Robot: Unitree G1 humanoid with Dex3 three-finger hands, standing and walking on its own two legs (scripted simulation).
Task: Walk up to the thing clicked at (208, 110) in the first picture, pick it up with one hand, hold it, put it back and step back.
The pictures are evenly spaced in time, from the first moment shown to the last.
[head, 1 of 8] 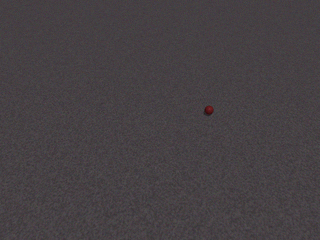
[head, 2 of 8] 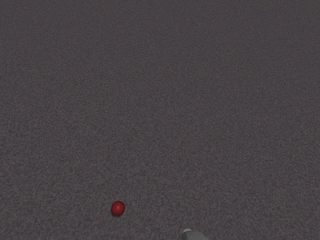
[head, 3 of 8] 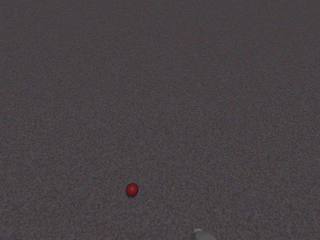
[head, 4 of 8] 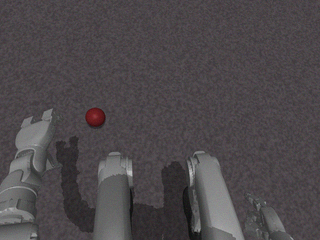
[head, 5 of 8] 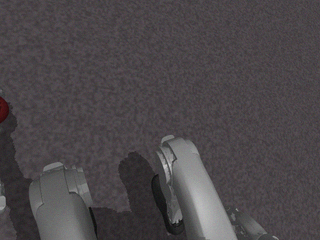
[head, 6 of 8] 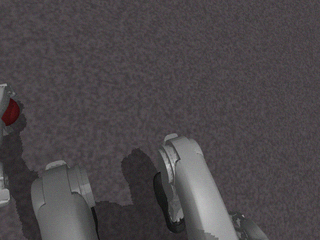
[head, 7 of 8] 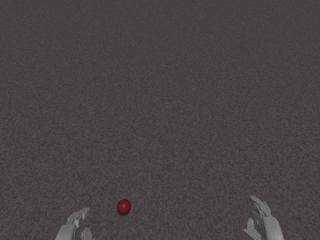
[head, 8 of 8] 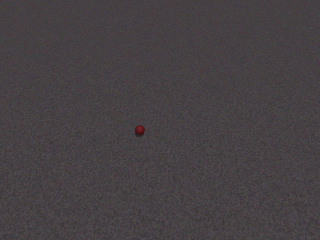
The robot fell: no
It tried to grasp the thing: yes
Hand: left
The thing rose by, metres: 0.69
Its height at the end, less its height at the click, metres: +0.00
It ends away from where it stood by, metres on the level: 0.00
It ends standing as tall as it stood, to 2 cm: yes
